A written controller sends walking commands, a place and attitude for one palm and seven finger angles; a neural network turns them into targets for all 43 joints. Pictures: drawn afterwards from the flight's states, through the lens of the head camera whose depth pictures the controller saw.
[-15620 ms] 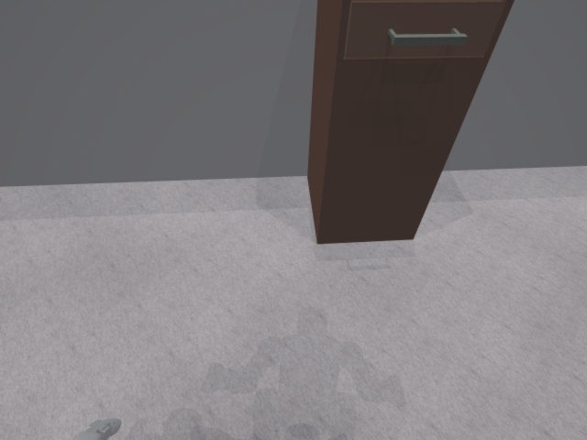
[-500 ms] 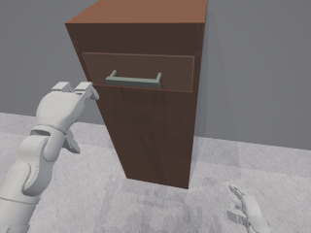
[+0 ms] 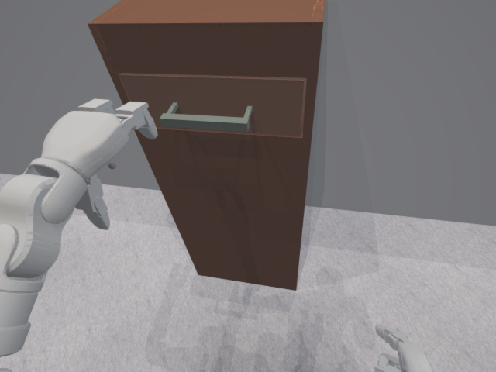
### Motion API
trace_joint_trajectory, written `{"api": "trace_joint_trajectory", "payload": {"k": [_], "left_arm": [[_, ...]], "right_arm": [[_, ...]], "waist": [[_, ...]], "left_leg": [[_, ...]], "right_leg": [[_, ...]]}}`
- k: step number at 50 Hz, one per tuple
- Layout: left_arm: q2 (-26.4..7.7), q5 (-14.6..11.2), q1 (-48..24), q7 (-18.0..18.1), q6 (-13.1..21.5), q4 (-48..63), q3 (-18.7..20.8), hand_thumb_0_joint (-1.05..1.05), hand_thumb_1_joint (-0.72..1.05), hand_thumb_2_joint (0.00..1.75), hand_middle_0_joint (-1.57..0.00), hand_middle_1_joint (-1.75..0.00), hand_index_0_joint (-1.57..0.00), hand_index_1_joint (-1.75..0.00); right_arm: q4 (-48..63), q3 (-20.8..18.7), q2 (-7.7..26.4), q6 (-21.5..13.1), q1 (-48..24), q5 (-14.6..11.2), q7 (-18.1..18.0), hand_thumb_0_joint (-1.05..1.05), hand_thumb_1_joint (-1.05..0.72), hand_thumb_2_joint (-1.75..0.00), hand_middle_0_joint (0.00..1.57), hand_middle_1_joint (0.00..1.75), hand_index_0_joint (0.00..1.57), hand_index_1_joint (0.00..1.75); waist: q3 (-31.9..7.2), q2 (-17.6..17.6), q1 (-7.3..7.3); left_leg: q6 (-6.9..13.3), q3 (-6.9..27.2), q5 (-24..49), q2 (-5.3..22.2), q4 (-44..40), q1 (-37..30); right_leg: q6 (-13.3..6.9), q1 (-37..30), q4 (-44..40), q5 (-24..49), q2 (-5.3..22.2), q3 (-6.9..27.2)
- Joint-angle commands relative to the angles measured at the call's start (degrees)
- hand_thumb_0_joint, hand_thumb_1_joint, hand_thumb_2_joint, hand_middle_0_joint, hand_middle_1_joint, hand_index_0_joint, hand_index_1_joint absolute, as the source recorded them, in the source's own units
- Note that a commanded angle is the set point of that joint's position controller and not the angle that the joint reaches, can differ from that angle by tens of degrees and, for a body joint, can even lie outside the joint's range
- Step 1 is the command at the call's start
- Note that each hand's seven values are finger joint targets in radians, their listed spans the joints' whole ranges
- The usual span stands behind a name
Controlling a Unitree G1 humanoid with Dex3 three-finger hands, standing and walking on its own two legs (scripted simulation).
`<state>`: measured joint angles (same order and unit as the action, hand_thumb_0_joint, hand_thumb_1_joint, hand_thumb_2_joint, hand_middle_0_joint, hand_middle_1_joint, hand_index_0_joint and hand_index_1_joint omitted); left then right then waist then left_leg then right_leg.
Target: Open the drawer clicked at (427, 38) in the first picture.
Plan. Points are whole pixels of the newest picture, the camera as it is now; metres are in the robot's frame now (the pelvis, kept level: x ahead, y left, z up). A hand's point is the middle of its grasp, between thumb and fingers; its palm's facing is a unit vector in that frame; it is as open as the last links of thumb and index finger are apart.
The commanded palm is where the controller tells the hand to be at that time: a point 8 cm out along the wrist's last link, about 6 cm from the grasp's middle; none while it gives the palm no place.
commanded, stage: raise the hand with hooked fingers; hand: left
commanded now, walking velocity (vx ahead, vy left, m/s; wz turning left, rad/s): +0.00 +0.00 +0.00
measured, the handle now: (207, 115) +0.57 +0.17 +0.12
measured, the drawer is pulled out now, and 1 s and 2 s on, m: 0.00 0.00 0.00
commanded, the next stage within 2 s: move the hooked fingers above the handle in 0.24 s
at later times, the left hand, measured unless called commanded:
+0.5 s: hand (126, 165) +0.32 +0.21 +0.20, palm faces +0.10 -0.01 -1.00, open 13.8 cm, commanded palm +0.30 +0.23 +0.27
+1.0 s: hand (145, 128) +0.40 +0.21 +0.21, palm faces +0.16 -0.05 -0.99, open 13.8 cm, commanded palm +0.36 +0.21 +0.25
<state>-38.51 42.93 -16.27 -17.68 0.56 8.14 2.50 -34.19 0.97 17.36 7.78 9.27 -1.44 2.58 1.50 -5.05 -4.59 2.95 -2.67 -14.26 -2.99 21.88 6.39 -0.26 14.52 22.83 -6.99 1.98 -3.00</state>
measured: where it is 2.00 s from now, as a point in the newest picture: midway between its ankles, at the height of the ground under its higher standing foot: outside the picture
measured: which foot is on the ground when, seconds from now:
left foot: down 0.00-1.00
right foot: down 0.00-1.00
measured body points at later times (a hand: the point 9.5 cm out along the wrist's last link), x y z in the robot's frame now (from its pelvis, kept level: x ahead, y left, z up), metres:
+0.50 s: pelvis +0.00 -0.02 +0.00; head +0.00 -0.06 +0.45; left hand +0.31 +0.21 +0.26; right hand +0.22 -0.22 -0.10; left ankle -0.03 +0.08 -0.74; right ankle +0.06 -0.12 -0.74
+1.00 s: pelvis +0.01 -0.02 +0.00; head +0.03 -0.06 +0.45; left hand +0.39 +0.21 +0.26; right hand +0.17 -0.26 -0.13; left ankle -0.03 +0.08 -0.74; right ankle +0.06 -0.12 -0.74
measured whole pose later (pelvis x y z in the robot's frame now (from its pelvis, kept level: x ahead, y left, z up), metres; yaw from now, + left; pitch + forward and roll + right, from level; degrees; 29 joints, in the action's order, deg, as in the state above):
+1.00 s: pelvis +0.01 -0.02 +0.00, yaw +0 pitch +3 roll +1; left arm -35.2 46.2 -31.7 -8.0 1.6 -12.6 -0.8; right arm -36.2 0.5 16.6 9.4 9.1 -2.0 0.8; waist -0.4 -4.7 -3.1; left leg 1.4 -2.4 -14.2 -1.7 21.7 10.0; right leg -1.7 18.5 23.2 -7.4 0.8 -3.4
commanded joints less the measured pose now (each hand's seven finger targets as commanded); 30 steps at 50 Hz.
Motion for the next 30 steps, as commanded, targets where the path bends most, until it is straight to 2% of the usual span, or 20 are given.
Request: {"api": "trace_joint_trajectory", "payload": {"k": [1, 4, 6, 9, 13, 14, 17, 20, 21, 22, 24, 26, 29, 30], "left_arm": [[-17.93, -0.45, -21.64, 6.35, 2.08, 11.07, 15.27, 0.00, -0.50, 0.30, -0.30, -1.20, -0.30, -1.20], [-17.49, -0.98, -21.66, 8.27, 0.86, 9.40, 15.81, 0.00, -0.50, 0.30, -0.30, -1.20, -0.30, -1.20], [-15.66, -0.52, -21.40, 8.66, -0.48, 6.32, 13.71, 0.00, -0.50, 0.30, -0.30, -1.20, -0.30, -1.20], [-11.11, -0.17, -18.98, 7.05, -3.70, 3.43, 8.94, 0.00, -0.50, 0.30, -0.30, -1.20, -0.30, -1.20], [-10.13, 1.36, -18.08, 3.79, -5.34, 6.08, 5.04, 0.00, -0.50, 0.30, -0.30, -1.20, -0.30, -1.20], [-10.33, 1.58, -17.96, 3.16, -5.11, 8.06, 5.25, 0.00, -0.50, 0.30, -0.30, -1.20, -0.30, -1.20], [-14.68, 2.03, -19.03, 2.96, -2.84, 11.09, 8.79, 0.00, -0.50, 0.30, -0.30, -1.20, -0.30, -1.20], [-17.33, 1.26, -25.02, 4.45, -0.35, 7.97, 11.67, 0.00, -0.50, 0.30, -0.30, -1.20, -0.30, -1.20], [-17.63, 1.18, -25.59, 5.21, 0.18, 4.51, 12.48, 0.00, -0.50, 0.30, -0.30, -1.20, -0.30, -1.20], [-16.43, 0.51, -27.65, 5.85, 0.80, 4.13, 11.54, 0.00, -0.50, 0.30, -0.30, -1.20, -0.30, -1.20], [-17.87, 0.27, -29.90, 7.22, 0.80, -0.55, 13.10, 0.00, -0.50, 0.30, -0.30, -1.20, -0.30, -1.20], [-16.37, 1.17, -31.82, 8.04, 0.46, -5.01, 11.09, 0.00, -0.50, 0.30, -0.30, -1.20, -0.30, -1.20], [-9.72, 2.73, -33.41, 7.42, -0.99, -5.60, 3.64, 0.00, -0.50, 0.30, -0.30, -1.20, -0.30, -1.20], [-8.58, 3.47, -33.55, 6.83, -1.35, -6.36, 1.68, 0.00, -0.50, 0.30, -0.30, -1.20, -0.30, -1.20]], "right_arm": [[9.15, -2.16, 5.21, -3.96, -9.32, 0.32, -0.48, 0.00, -0.90, -0.90, 0.20, 0.30, 0.20, 0.30], [8.90, -2.32, 5.45, -4.09, -10.06, -0.23, -0.31, 0.00, -0.90, -0.90, 0.20, 0.30, 0.20, 0.30], [8.20, -2.41, 5.55, -3.75, -9.95, -0.20, -0.37, 0.00, -0.90, -0.90, 0.20, 0.30, 0.20, 0.30], [8.96, -2.16, 5.68, -3.12, -11.66, -1.16, -0.28, 0.00, -0.90, -0.90, 0.20, 0.30, 0.20, 0.30], [9.86, -1.80, 5.77, -2.11, -12.65, -1.10, -0.59, 0.00, -0.90, -0.90, 0.20, 0.30, 0.20, 0.30], [10.43, -1.73, 5.67, -2.25, -13.08, -1.31, -0.61, 0.00, -0.90, -0.90, 0.20, 0.30, 0.20, 0.30], [10.17, -1.42, 5.28, -2.30, -12.32, -0.47, -1.21, 0.00, -0.90, -0.90, 0.20, 0.30, 0.20, 0.30], [8.70, -0.96, 4.95, -2.94, -11.28, 0.00, -1.98, 0.00, -0.90, -0.90, 0.20, 0.30, 0.20, 0.30], [8.02, -1.01, 4.92, -2.89, -10.52, -0.10, -2.30, 0.00, -0.90, -0.90, 0.20, 0.30, 0.20, 0.30], [8.05, -0.90, 4.77, -2.98, -10.15, -0.10, -2.36, 0.00, -0.90, -0.90, 0.20, 0.30, 0.20, 0.30], [7.33, -1.07, 4.84, -3.15, -10.14, -0.57, -2.56, 0.00, -0.90, -0.90, 0.20, 0.30, 0.20, 0.30], [6.54, -1.20, 4.88, -2.93, -9.17, -0.30, -2.64, 0.00, -0.90, -0.90, 0.20, 0.30, 0.20, 0.30], [7.73, -1.40, 4.71, -2.80, -10.33, -0.95, -2.06, 0.00, -0.90, -0.90, 0.20, 0.30, 0.20, 0.30], [7.31, -1.55, 4.87, -2.63, -9.63, -0.64, -1.96, 0.00, -0.90, -0.90, 0.20, 0.30, 0.20, 0.30]], "waist": [[-16.92, -0.93, -1.88], [-16.72, -0.08, -1.95], [-15.74, 1.12, -1.73], [-14.26, 3.17, -0.96], [-15.68, 6.02, -0.16], [-16.22, 5.95, 0.04], [-17.91, 5.64, -0.46], [-15.36, 4.69, 0.03], [-13.33, 4.68, 0.11], [-13.18, 4.21, 0.21], [-13.20, 3.32, 0.27], [-13.62, 2.16, 0.47], [-16.32, 0.94, 1.25], [-17.37, 1.77, 1.56]], "left_leg": [[-2.68, 4.51, 18.61, 2.14, -3.78, 4.80], [-2.94, 4.25, 17.68, 2.20, -3.71, 5.66], [-2.76, 3.40, 16.45, 2.00, -3.86, 6.54], [-2.53, 2.90, 14.33, 2.21, -3.61, 7.30], [-1.51, 2.22, 10.92, 1.74, -3.60, 7.40], [-1.42, 2.39, 10.85, 1.85, -3.29, 7.01], [-0.98, 2.68, 11.77, 1.49, -3.19, 6.28], [-1.21, 3.01, 9.80, 1.44, -3.56, 7.03], [-1.33, 2.96, 9.75, 1.54, -3.83, 7.55], [-1.49, 3.13, 9.70, 1.34, -4.05, 7.49], [-1.83, 2.85, 8.88, 1.56, -3.72, 7.95], [-2.02, 2.51, 8.96, 1.31, -3.81, 8.72], [-2.26, 2.22, 10.02, 1.11, -3.13, 8.15], [-2.07, 2.05, 10.29, 0.99, -3.02, 8.03]], "right_leg": [[-2.57, -15.33, 0.20, 5.90, -0.73, 1.90], [-2.57, -15.20, -0.08, 5.82, -0.85, 2.49], [-2.44, -14.65, -0.19, 5.35, -0.38, 2.49], [-2.35, -13.50, -0.29, 4.22, -0.54, 2.74], [-1.60, -14.32, -0.48, 2.16, -0.15, 2.64], [-1.51, -14.38, -0.37, 2.02, -0.48, 2.81], [-1.32, -16.21, -0.10, 3.29, -0.25, 2.62], [-1.32, -14.53, -1.34, 0.55, -0.28, 2.61], [-1.40, -13.42, -1.78, 0.10, -0.39, 2.34], [-1.36, -13.29, -2.20, 0.08, -0.33, 2.20], [-1.40, -12.94, -2.75, -1.20, -0.58, 2.84], [-1.61, -13.05, -2.68, -1.19, -0.01, 2.72], [-1.80, -13.06, -2.06, 0.59, 0.06, 3.05], [-1.76, -13.68, -1.88, 1.35, 0.51, 2.94]]}}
